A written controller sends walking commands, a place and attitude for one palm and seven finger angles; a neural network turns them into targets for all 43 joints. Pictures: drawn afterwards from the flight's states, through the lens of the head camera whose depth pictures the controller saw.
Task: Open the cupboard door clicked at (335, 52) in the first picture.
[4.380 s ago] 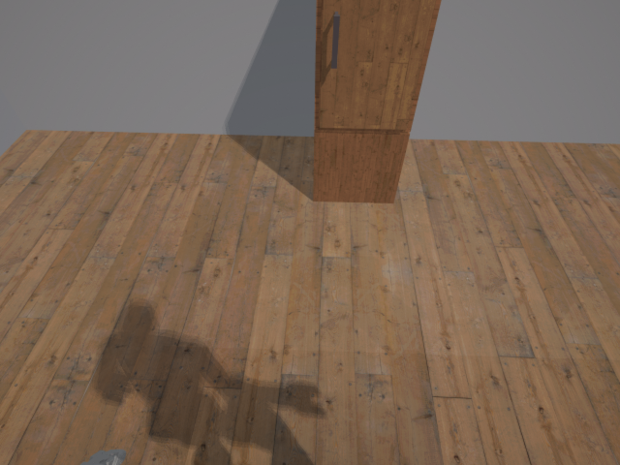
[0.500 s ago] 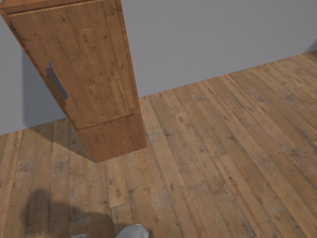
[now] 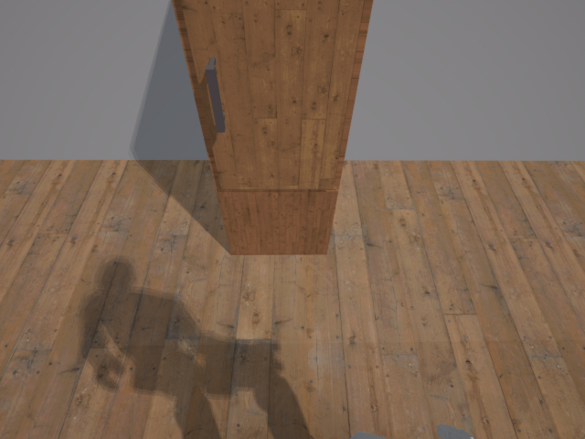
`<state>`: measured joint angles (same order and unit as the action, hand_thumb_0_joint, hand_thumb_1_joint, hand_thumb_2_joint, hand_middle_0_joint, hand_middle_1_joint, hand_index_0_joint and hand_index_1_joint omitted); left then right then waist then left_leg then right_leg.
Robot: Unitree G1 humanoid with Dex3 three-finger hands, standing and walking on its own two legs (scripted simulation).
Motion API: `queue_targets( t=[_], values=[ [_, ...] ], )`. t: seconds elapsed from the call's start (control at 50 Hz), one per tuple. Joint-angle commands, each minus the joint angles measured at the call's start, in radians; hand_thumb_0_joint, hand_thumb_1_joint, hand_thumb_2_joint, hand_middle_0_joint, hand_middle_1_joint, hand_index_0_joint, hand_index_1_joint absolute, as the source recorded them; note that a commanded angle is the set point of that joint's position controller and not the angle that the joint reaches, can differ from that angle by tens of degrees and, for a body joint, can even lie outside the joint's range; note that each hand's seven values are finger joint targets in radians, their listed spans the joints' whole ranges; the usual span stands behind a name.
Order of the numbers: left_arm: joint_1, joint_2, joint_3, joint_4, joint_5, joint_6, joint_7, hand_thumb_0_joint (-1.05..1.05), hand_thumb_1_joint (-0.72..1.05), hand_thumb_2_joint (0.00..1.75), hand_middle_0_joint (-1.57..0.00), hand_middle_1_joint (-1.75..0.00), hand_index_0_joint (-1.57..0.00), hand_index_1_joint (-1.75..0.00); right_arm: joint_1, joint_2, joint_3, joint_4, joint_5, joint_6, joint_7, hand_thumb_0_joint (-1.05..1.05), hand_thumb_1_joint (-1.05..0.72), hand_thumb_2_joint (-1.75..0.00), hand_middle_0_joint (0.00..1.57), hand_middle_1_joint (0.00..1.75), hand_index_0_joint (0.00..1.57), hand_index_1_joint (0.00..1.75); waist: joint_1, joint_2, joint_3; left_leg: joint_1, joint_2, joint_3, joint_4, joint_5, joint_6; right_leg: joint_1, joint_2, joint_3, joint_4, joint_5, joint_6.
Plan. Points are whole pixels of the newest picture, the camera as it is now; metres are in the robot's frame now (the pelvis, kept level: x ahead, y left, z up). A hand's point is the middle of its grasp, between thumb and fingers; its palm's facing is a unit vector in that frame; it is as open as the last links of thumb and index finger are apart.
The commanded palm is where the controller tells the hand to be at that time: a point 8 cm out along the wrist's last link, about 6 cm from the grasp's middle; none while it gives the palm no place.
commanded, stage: take the last steps up to it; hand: left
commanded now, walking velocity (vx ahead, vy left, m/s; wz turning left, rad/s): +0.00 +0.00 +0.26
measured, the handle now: (217, 96) +0.78 +0.24 +0.00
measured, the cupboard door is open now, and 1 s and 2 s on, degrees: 0 0 0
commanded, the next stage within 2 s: come to a stop and stand still in 0.90 s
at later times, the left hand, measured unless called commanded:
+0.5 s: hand out of the picture -0.03 +0.17 -0.18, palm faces +0.19 -0.97 -0.14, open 7.4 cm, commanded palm none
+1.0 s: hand (212, 342) +0.28 +0.17 -0.16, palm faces +0.12 -0.97 -0.21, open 7.3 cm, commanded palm none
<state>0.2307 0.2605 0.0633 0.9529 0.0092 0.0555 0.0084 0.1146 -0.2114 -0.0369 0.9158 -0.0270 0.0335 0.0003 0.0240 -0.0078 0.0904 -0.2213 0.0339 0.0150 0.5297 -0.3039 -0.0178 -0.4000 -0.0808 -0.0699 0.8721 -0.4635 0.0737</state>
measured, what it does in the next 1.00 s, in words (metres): walks ahead: right foot, then left foot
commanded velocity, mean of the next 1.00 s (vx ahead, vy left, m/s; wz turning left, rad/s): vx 0.23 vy -0.01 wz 0.03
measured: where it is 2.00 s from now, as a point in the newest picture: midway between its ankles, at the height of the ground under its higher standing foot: (306, 433)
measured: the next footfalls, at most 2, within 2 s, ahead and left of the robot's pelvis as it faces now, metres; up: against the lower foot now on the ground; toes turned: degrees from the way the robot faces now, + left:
right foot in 0.08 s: +0.06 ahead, -0.12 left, +0.00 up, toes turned -4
left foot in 0.46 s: +0.07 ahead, +0.13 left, +0.00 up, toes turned +13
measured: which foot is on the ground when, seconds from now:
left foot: down 0.00-0.08, up 0.10-0.44, down 0.46-0.86, up 0.88-1.00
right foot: up 0.00-0.06, down 0.08-0.46, up 0.48-0.82, down 0.84-1.00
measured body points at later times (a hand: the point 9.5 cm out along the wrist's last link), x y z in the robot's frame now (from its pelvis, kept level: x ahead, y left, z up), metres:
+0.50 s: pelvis +0.05 +0.01 +0.00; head +0.06 +0.03 +0.45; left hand -0.03 +0.22 -0.17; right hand +0.13 -0.21 -0.15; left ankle +0.03 +0.13 -0.74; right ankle +0.02 -0.12 -0.73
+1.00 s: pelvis +0.21 -0.02 +0.00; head +0.24 -0.03 +0.45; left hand +0.27 +0.22 -0.15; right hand +0.19 -0.24 -0.17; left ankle +0.13 +0.11 -0.66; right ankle +0.27 -0.10 -0.73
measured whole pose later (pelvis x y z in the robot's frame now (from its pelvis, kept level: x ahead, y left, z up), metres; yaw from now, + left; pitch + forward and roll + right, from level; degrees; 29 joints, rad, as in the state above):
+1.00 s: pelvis +0.21 -0.02 +0.00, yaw +6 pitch -1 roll +0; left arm 0.17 0.14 0.05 1.02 0.02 -0.05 0.01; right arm 0.34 -0.15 -0.05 1.13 -0.02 0.00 -0.01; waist -0.03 0.04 0.06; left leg -0.38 0.09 0.05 1.14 -0.41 0.01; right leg -0.30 -0.03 -0.18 0.55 -0.23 -0.05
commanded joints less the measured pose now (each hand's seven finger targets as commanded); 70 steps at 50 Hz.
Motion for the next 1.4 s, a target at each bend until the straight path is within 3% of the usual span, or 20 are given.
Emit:
queue_targets(
  t=[0.0, 0.04, 0.06, 0.08, 0.12, 0.2, 0.32, 0.4, 0.44, 0.46, 0.58, 0.78, 0.8, 0.84, 0.86, 0.9, 1.02, 1.12, 1.22, 1.38],
  values=[
    [0.08, 0.048, 0.005, -0.056, -0.001, -0.043, 0.004, 0.0, 0.9, 0.9, -0.2, -0.3, -0.2, -0.3, -0.008, -0.21, -0.056, -0.046, 0.007, -0.01, -0.01, 0.0, -0.9, -0.9, 0.2, 0.3, 0.2, 0.3, -0.005, 0.172, -0.133, 0.044, 0.184, -0.155, -0.071, 0.512, 0.14, 0.14, 0.043, -0.024, -0.275, 0.157, -0.007],
    [0.146, 0.106, 0.013, -0.034, 0.013, -0.064, 0.012, 0.0, 0.9, 0.9, -0.2, -0.3, -0.2, -0.3, 0.005, -0.144, -0.048, -0.048, 0.02, -0.013, -0.004, 0.0, -0.9, -0.9, 0.2, 0.3, 0.2, 0.3, 0.021, -0.015, -0.153, -0.098, 0.074, -0.072, 0.101, 0.225, 0.046, 0.325, -0.079, 0.089, -0.493, 0.411, -0.035],
    [0.147, 0.19, 0.025, -0.034, 0.023, -0.074, 0.017, 0.0, 0.9, 0.9, -0.2, -0.3, -0.2, -0.3, 0.023, -0.072, -0.031, -0.067, 0.025, -0.012, 0.002, 0.0, -0.9, -0.9, 0.2, 0.3, 0.2, 0.3, 0.017, -0.281, -0.146, -0.257, -0.051, 0.023, 0.278, -0.192, -0.01, 0.383, -0.308, 0.347, -0.567, 0.497, -0.138],
    [0.168, 0.193, 0.024, -0.035, 0.015, -0.074, 0.015, 0.0, 0.9, 0.9, -0.2, -0.3, -0.2, -0.3, -0.001, -0.111, -0.038, -0.067, 0.017, 0.006, -0.002, 0.0, -0.9, -0.9, 0.2, 0.3, 0.2, 0.3, 0.051, -0.298, -0.15, -0.23, -0.028, -0.071, 0.425, -0.305, 0.001, 0.267, -0.359, 0.402, -0.633, 0.33, -0.202],
    [0.102, 0.137, 0.019, -0.038, 0.018, -0.071, 0.019, 0.0, 0.9, 0.9, -0.2, -0.3, -0.2, -0.3, -0.013, -0.121, -0.045, -0.043, 0.007, 0.007, 0.009, 0.0, -0.9, -0.9, 0.2, 0.3, 0.2, 0.3, 0.027, -0.227, -0.024, -0.316, 0.007, -0.078, 0.597, -0.181, 0.013, 0.189, -0.307, 0.382, -0.698, 0.006, -0.209],
    [0.104, 0.081, 0.004, -0.016, 0.022, -0.099, 0.015, 0.0, 0.9, 0.9, -0.2, -0.3, -0.2, -0.3, 0.041, -0.077, -0.038, 0.011, 0.001, -0.012, 0.03, 0.0, -0.9, -0.9, 0.2, 0.3, 0.2, 0.3, 0.006, -0.152, -0.037, -0.285, 0.032, 0.001, 0.493, -0.047, -0.005, 0.239, -0.218, 0.165, -0.682, 0.076, -0.168],
    [0.203, 0.089, 0.009, 0.067, 0.026, -0.105, 0.008, 0.0, 0.9, 0.9, -0.2, -0.3, -0.2, -0.3, 0.006, -0.019, -0.022, 0.02, 0.007, -0.037, 0.031, 0.0, -0.9, -0.9, 0.2, 0.3, 0.2, 0.3, 0.045, -0.143, -0.024, -0.206, 0.029, 0.079, 0.176, -0.097, 0.009, 0.274, -0.236, 0.153, -0.694, 0.068, -0.215],
    [0.155, 0.054, 0.007, 0.1, 0.01, -0.096, 0.002, 0.0, 0.9, 0.9, -0.2, -0.3, -0.2, -0.3, 0.176, -0.022, -0.018, 0.096, 0.008, -0.065, 0.014, 0.0, -0.9, -0.9, 0.2, 0.3, 0.2, 0.3, -0.035, -0.064, -0.054, 0.131, 0.006, 0.138, -0.104, 0.038, 0.014, 0.103, -0.144, 0.041, -0.552, 0.024, -0.152],
    [0.117, -0.045, -0.013, 0.062, 0.006, -0.089, -0.009, 0.0, 0.9, 0.9, -0.2, -0.3, -0.2, -0.3, 0.355, -0.148, -0.047, 0.146, -0.004, -0.074, -0.005, 0.0, -0.9, -0.9, 0.2, 0.3, 0.2, 0.3, -0.11, 0.277, -0.046, 0.294, 0.289, -0.261, -0.288, -0.203, 0.121, -0.171, 0.005, -0.105, -0.182, -0.034, -0.075],
    [0.048, -0.044, -0.016, 0.02, 0.015, -0.093, -0.011, 0.0, 0.9, 0.9, -0.2, -0.3, -0.2, -0.3, 0.412, -0.19, -0.054, 0.154, -0.006, -0.069, -0.012, 0.0, -0.9, -0.9, 0.2, 0.3, 0.2, 0.3, -0.132, 0.286, -0.01, 0.263, 0.388, -0.422, -0.379, -0.273, 0.195, -0.264, 0.035, -0.073, 0.001, -0.11, -0.078],
    [0.048, -0.059, -0.007, 0.075, 0.016, -0.08, -0.029, 0.0, 0.9, 0.9, -0.2, -0.3, -0.2, -0.3, 0.285, -0.068, -0.018, 0.147, 0.004, -0.103, -0.032, 0.0, -0.9, -0.9, 0.2, 0.3, 0.2, 0.3, -0.035, 0.124, 0.028, 0.135, 0.266, -0.097, -0.362, 0.175, 0.177, -0.209, -0.051, 0.016, 0.15, 0.147, -0.064],
    [0.038, -0.039, 0.008, 0.063, 0.014, -0.087, -0.029, 0.0, 0.9, 0.9, -0.2, -0.3, -0.2, -0.3, 0.299, -0.079, -0.031, 0.193, -0.003, -0.088, -0.028, 0.0, -0.9, -0.9, 0.2, 0.3, 0.2, 0.3, 0.01, 0.094, 0.016, 0.03, 0.22, 0.036, -0.153, 0.296, 0.126, 0.162, 0.038, -0.091, -0.293, 0.279, -0.089],
    [0.147, 0.002, 0.017, 0.095, 0.016, -0.096, -0.025, 0.0, 0.9, 0.9, -0.2, -0.3, -0.2, -0.3, 0.295, -0.067, -0.029, 0.196, 0.003, -0.089, -0.023, 0.0, -0.9, -0.9, 0.2, 0.3, 0.2, 0.3, 0.062, 0.017, -0.038, -0.02, 0.167, 0.073, -0.001, 0.298, 0.099, 0.316, 0.035, -0.066, -0.35, 0.3, -0.101],
    [0.346, 0.177, 0.051, 0.139, 0.012, -0.112, -0.007, 0.0, 0.9, 0.9, -0.2, -0.3, -0.2, -0.3, 0.334, 0.015, -0.013, 0.154, 0.022, -0.091, -0.014, 0.0, -0.9, -0.9, 0.2, 0.3, 0.2, 0.3, 0.1, -0.328, -0.214, -0.312, -0.014, 0.115, 0.566, -0.305, 0.038, 0.577, -0.36, 0.481, -0.564, 0.364, -0.252],
    [0.291, 0.171, 0.045, 0.126, 0.001, -0.11, -0.002, 0.0, 0.9, 0.9, -0.2, -0.3, -0.2, -0.3, 0.295, -0.016, -0.02, 0.151, 0.024, -0.079, -0.016, 0.0, -0.9, -0.9, 0.2, 0.3, 0.2, 0.3, 0.094, -0.274, -0.204, -0.309, 0.017, 0.002, 0.7, -0.302, 0.051, 0.452, -0.371, 0.529, -0.64, 0.191, -0.282],
    [0.099, 0.082, 0.027, 0.073, 0.004, -0.101, 0.011, 0.0, 0.9, 0.9, -0.2, -0.3, -0.2, -0.3, 0.225, -0.008, -0.028, 0.142, 0.011, -0.071, -0.01, 0.0, -0.9, -0.9, 0.2, 0.3, 0.2, 0.3, 0.03, -0.101, -0.05, -0.347, 0.091, -0.03, 0.74, -0.132, 0.052, 0.241, -0.32, 0.389, -0.681, 0.016, -0.273],
    [0.025, -0.007, -0.008, 0.063, 0.018, -0.112, 0.02, 0.0, 0.9, 0.9, -0.2, -0.3, -0.2, -0.3, 0.278, 0.074, 0.004, 0.165, 0.009, -0.046, -0.01, 0.0, -0.9, -0.9, 0.2, 0.3, 0.2, 0.3, -0.047, -0.061, -0.073, -0.146, 0.067, 0.048, 0.328, -0.046, -0.005, 0.122, -0.193, 0.06, -0.626, 0.575, -0.237],
    [0.016, 0.029, -0.01, 0.076, 0.004, -0.077, 0.031, 0.0, 0.9, 0.9, -0.2, -0.3, -0.2, -0.3, 0.231, 0.03, 0.005, 0.157, 0.02, -0.036, -0.021, 0.0, -0.9, -0.9, 0.2, 0.3, 0.2, 0.3, -0.046, -0.088, -0.099, 0.028, 0.034, 0.058, -0.033, 0.191, -0.016, 0.159, -0.143, 0.025, -0.474, 0.667, -0.186],
    [0.081, -0.003, -0.016, 0.055, -0.002, -0.034, 0.035, 0.0, 0.9, 0.9, -0.2, -0.3, -0.2, -0.3, 0.125, -0.111, -0.019, 0.096, 0.014, -0.033, -0.04, 0.0, -0.9, -0.9, 0.2, 0.3, 0.2, 0.3, -0.015, 0.274, -0.081, 0.041, 0.296, -0.17, -0.197, 0.822, 0.176, 0.111, 0.027, -0.026, -0.155, 0.008, -0.054],
    [0.066, -0.02, 0.0, 0.023, 0.002, -0.022, 0.026, 0.0, 0.9, 0.9, -0.2, -0.3, -0.2, -0.3, 0.048, -0.148, -0.056, 0.045, 0.004, -0.013, -0.043, 0.0, -0.9, -0.9, 0.2, 0.3, 0.2, 0.3, -0.033, 0.153, -0.188, 0.148, 0.291, -0.102, -0.129, 0.735, 0.209, 0.015, 0.037, 0.052, 0.018, -0.068, -0.047]
  ],
)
